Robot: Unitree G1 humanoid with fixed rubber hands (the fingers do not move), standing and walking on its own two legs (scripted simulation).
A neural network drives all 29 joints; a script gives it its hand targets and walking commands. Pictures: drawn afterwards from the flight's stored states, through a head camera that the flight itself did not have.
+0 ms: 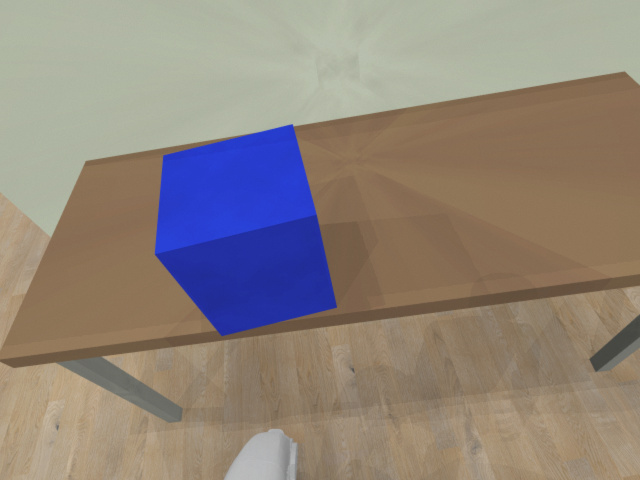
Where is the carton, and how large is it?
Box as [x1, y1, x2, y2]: [155, 124, 336, 335]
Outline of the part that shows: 292,124 163,155 155,254 221,335 336,307 317,218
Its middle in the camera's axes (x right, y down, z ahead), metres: -0.11 -0.01 +0.65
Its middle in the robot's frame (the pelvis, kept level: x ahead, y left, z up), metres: +0.47 +0.16 -0.02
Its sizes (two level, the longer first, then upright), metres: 0.210 0.200 0.250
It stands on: a table, 0.65 m high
